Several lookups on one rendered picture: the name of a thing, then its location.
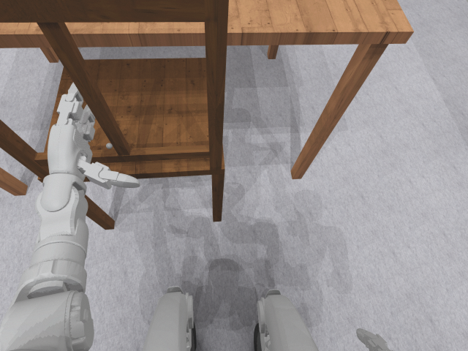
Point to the left robot upper arm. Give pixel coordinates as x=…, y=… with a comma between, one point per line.
x=57, y=322

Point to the robot thigh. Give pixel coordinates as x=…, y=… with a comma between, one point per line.
x=172, y=319
x=278, y=318

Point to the robot left thigh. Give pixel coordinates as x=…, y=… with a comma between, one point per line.
x=172, y=319

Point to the table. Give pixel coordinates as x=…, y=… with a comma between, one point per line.
x=373, y=24

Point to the robot left forearm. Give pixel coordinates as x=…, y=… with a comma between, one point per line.
x=58, y=259

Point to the left robot hand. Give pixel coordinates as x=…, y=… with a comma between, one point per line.
x=68, y=140

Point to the chair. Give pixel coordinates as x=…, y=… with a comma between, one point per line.
x=163, y=116

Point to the right robot hand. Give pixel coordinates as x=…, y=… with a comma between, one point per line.
x=372, y=341

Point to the robot right thigh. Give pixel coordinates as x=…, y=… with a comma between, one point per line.
x=278, y=318

